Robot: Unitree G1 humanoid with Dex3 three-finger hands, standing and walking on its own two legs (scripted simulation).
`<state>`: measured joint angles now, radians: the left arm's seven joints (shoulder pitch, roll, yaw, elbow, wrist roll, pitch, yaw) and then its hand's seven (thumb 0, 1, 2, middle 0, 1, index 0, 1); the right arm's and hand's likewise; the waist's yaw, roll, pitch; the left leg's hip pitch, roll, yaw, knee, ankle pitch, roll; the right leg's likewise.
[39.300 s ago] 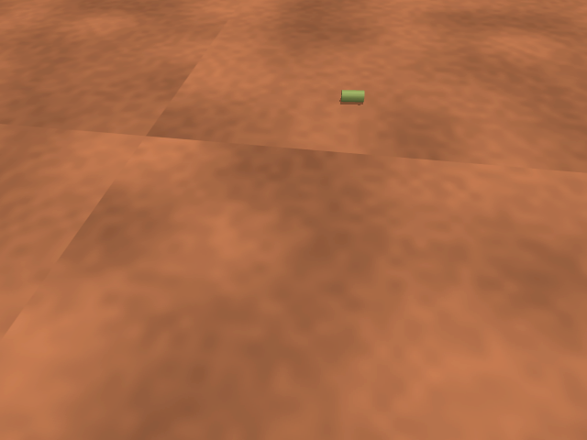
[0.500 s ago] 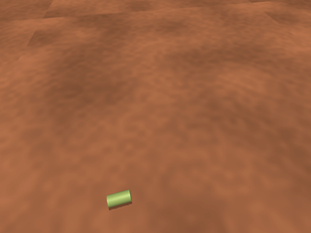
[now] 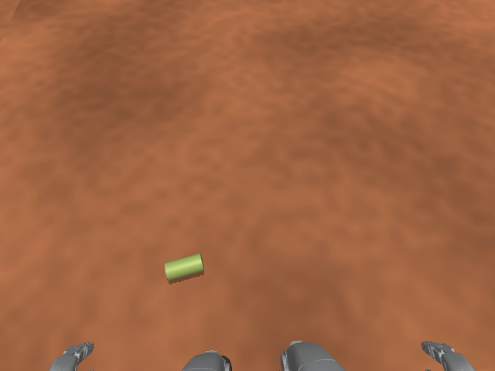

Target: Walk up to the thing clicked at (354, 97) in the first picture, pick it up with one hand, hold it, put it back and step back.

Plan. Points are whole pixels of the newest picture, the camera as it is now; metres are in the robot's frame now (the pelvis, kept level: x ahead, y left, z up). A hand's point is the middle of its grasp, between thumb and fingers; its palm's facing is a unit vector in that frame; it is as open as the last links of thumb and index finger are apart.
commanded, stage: step back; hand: left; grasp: from above
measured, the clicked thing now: (184, 266) +0.52 +0.27 -0.73
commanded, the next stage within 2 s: none
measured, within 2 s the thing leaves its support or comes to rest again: neither
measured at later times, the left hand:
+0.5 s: hand out of the picture -0.01 +0.23 -0.13, palm faces +0.03 -0.90 -0.43, open 7.4 cm
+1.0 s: hand out of the picture -0.21 +0.26 -0.15, palm faces -0.05 -0.90 -0.42, open 7.4 cm
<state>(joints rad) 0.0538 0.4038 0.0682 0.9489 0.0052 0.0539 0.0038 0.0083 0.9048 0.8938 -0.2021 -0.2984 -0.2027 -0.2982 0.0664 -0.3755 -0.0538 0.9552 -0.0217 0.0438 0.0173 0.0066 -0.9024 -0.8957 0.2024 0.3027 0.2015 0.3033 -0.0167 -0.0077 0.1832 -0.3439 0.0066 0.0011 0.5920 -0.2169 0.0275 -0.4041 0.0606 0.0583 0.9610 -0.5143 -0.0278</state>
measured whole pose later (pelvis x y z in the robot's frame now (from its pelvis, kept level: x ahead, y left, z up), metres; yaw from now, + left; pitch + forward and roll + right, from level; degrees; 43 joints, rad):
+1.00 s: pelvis -0.29 -0.02 -0.01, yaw -4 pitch -2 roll +0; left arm 0.22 0.40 0.08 0.87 0.01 0.03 0.01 0.01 0.90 0.89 -0.20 -0.30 -0.20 -0.30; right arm 0.05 -0.37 -0.04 0.80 -0.03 0.05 0.01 0.01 -0.90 -0.90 0.20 0.30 0.20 0.30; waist 0.02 0.01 0.19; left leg -0.44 0.03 0.05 0.61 -0.13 0.02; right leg -0.22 0.01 0.06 0.71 -0.44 0.03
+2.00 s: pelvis -0.59 +0.00 +0.00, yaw +0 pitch -2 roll +0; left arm 0.24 0.36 0.08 0.93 0.05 0.00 -0.01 0.01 0.90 0.89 -0.21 -0.30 -0.21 -0.30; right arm 0.25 -0.40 -0.05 0.96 -0.02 0.04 0.01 0.01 -0.90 -0.90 0.20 0.30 0.20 0.30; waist 0.02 0.04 0.07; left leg -0.29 -0.03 -0.08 0.72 -0.46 -0.01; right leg -0.26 -0.01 0.00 0.60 -0.32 -0.01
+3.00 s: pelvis -0.52 +0.00 +0.01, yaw +1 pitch -1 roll +0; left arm 0.06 0.36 0.02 1.09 0.00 -0.01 -0.01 0.01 0.90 0.89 -0.20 -0.30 -0.20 -0.30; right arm 0.05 -0.33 -0.01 1.07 -0.01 -0.01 0.00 0.01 -0.90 -0.90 0.20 0.30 0.20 0.30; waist 0.01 -0.02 0.07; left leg -0.16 -0.01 -0.01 0.44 -0.26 0.01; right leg -0.16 -0.04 -0.04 0.42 -0.24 0.03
